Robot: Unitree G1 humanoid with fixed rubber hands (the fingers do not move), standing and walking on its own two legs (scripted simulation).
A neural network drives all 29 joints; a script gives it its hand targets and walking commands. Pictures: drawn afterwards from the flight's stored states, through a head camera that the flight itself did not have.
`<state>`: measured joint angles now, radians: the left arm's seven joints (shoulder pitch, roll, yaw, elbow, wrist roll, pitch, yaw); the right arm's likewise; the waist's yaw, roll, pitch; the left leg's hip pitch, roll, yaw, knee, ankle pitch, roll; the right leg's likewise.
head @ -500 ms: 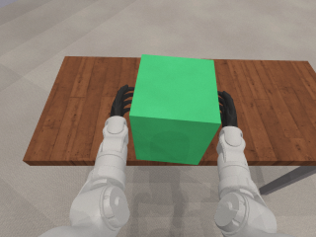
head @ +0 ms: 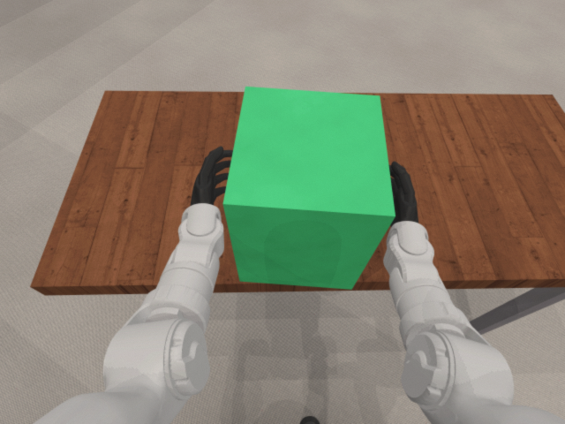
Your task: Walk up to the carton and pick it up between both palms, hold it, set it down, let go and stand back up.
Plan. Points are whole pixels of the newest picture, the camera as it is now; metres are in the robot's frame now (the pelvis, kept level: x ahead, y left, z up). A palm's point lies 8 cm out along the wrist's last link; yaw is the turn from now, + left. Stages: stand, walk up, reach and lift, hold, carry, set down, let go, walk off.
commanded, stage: set down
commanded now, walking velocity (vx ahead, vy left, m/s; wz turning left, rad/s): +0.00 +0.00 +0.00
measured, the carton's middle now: (303, 197) +0.44 -0.04 +0.00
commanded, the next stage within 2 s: none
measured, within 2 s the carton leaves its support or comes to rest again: neither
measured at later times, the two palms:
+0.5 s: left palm (177, 208) +0.41 +0.16 +0.02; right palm (413, 210) +0.40 -0.21 +0.02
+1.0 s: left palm (174, 162) +0.43 +0.14 +0.10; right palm (438, 175) +0.41 -0.22 +0.09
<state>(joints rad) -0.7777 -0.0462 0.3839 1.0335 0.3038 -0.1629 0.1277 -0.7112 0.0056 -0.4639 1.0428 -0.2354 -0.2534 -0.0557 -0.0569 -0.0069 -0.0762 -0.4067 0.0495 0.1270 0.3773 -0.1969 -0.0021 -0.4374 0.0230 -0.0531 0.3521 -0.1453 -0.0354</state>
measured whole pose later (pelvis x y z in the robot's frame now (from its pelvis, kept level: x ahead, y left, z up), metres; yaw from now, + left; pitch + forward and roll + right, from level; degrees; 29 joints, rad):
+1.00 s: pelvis -0.04 -0.02 -0.02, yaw +2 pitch +21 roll +1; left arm -1.15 0.25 -0.08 1.41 -0.29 -0.09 0.11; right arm -1.05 -0.27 -0.01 1.29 0.30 -0.04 -0.06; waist -0.06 0.01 -0.27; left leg -0.73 0.04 0.02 0.57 -0.21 -0.03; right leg -0.76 0.03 -0.05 0.56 -0.17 -0.05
